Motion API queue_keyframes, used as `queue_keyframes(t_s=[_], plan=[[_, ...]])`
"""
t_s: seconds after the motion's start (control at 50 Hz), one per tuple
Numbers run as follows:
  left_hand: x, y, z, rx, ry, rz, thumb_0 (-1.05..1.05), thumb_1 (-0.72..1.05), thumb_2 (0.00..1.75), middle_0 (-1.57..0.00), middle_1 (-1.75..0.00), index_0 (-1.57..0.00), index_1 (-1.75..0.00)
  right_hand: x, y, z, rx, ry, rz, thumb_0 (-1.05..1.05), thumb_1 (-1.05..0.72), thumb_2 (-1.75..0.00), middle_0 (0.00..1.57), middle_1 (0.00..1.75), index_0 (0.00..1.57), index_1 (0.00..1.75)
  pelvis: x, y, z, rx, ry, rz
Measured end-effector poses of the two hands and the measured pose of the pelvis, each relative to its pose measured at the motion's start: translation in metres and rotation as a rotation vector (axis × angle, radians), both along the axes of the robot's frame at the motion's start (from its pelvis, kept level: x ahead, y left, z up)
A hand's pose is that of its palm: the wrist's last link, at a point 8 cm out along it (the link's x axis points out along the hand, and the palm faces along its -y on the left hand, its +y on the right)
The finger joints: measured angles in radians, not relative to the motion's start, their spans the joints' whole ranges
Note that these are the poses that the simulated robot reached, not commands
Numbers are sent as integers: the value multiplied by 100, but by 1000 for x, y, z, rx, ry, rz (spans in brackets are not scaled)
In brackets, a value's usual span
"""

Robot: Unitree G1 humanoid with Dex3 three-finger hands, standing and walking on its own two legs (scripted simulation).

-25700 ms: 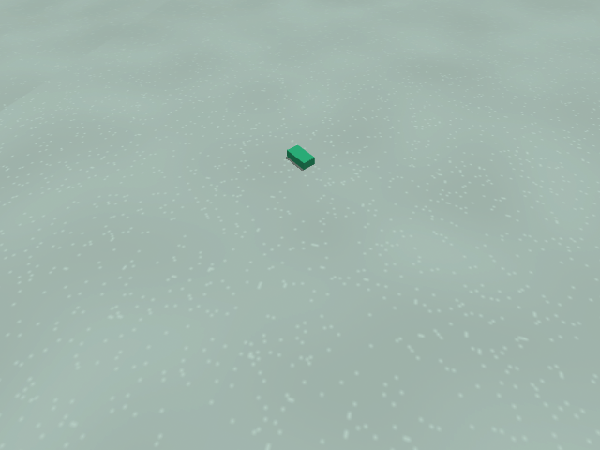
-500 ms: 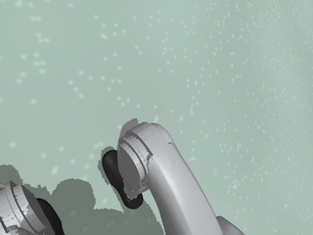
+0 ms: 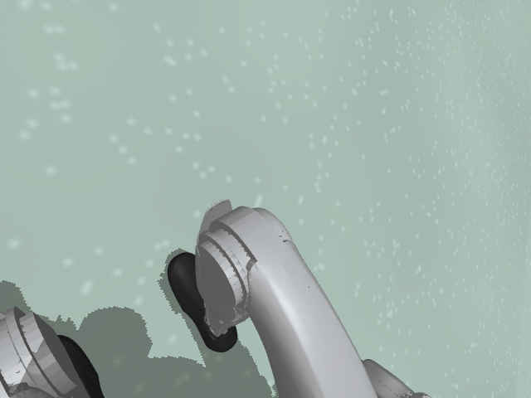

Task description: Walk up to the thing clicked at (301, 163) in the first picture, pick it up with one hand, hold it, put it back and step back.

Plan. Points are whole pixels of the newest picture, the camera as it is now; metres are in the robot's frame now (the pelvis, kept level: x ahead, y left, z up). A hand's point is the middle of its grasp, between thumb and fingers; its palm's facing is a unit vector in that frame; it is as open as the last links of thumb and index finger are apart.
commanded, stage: close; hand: left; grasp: from above
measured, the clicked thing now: out of the picture +0.49 +0.29 -0.30
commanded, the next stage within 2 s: settle in 0.94 s
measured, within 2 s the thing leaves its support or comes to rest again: leaves its support in 1.38 s
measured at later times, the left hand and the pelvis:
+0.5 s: hand out of the picture +0.48 +0.29 -0.27, palm faces -0.43 -0.17 -0.88, open 10.5 cm; pelvis +0.00 +0.00 +0.00, yaw +0 degrees
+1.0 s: hand out of the picture +0.48 +0.29 -0.27, palm faces -0.42 -0.16 -0.89, open 10.2 cm; pelvis +0.00 +0.00 +0.00, yaw +0 degrees
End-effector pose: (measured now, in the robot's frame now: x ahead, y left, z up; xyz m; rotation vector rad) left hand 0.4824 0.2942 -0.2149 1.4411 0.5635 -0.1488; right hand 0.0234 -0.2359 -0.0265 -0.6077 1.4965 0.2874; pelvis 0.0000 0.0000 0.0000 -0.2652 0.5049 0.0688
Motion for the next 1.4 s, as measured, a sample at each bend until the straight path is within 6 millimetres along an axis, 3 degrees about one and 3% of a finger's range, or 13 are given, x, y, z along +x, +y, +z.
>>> queue_keyframes(t_s=[0.38,0.82,1.4], plan=[[0,0,-1,-1,19,38,0,0,62,-46,-79,-50,-76,-8,-2,-4,19,17,-20,0,-91,-90,20,30,20,30,-1,-3,0,7,-9,-3],[1,2,2,-7,3,22,0,2,47,-58,-66,-62,-61,-7,1,1,-2,7,-13,0,-91,-90,20,30,20,30,-2,0,1,-3,-9,-5],[4,11,11,-5,-14,51,0,2,44,-68,-49,-71,-45,-7,-3,5,-19,11,-39,0,-92,-90,20,30,20,30,0,-1,5,1,10,-1]])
